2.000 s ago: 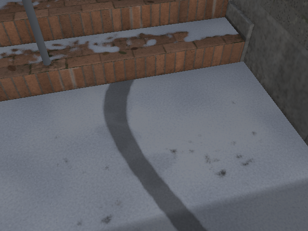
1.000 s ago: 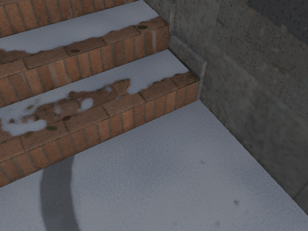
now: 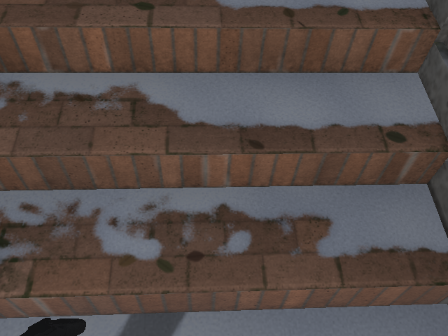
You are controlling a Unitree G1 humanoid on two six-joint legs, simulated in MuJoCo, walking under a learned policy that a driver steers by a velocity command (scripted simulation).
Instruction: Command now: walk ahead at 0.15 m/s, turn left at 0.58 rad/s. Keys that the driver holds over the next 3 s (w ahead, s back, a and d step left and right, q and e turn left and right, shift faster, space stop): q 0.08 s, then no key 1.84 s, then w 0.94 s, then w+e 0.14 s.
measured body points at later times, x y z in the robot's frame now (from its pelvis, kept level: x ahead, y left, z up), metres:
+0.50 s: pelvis +0.09 -0.03 -0.01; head +0.12 -0.04 +0.44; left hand +0.20 +0.24 -0.11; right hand +0.29 -0.27 -0.12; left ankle +0.06 +0.11 -0.74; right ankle +0.17 -0.13 -0.74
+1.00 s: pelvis +0.11 +0.00 -0.01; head +0.12 +0.00 +0.44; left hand +0.16 +0.27 -0.14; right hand +0.24 -0.23 -0.14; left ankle +0.06 +0.11 -0.74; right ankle +0.17 -0.14 -0.74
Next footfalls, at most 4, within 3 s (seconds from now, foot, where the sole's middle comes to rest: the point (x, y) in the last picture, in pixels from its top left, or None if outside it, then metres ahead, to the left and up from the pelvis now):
0.18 right None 0.21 -0.13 -0.78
0.50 left None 0.10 0.11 -0.78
2.78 left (154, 247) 0.61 0.18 -0.62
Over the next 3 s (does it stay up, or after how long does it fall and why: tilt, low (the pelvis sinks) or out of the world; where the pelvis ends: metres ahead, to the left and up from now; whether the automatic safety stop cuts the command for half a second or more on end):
stays up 0.54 0.09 0.14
